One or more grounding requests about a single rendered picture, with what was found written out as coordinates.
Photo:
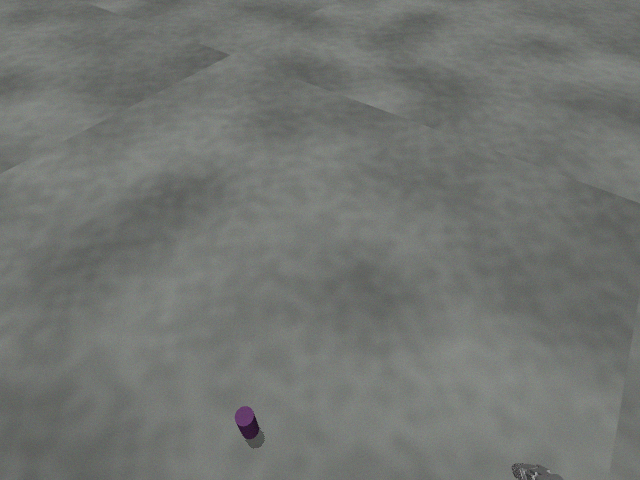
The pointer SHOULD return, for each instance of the can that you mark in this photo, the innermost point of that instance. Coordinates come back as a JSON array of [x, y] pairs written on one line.
[[247, 422]]

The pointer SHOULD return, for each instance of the right robot hand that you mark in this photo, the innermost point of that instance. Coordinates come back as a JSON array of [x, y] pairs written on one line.
[[531, 472]]

